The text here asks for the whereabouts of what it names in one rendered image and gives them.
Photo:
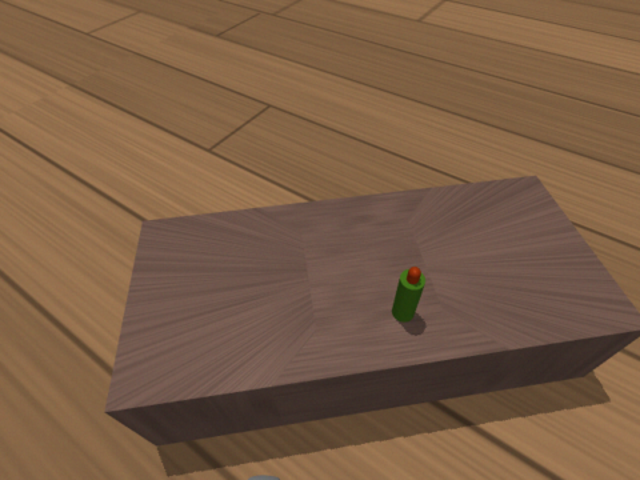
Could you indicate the bottle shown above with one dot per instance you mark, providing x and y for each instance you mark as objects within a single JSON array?
[{"x": 409, "y": 290}]

